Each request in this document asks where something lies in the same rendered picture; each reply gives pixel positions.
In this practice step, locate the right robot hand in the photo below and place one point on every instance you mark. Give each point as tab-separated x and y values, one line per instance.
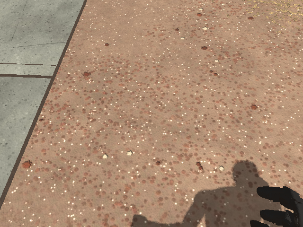
286	197

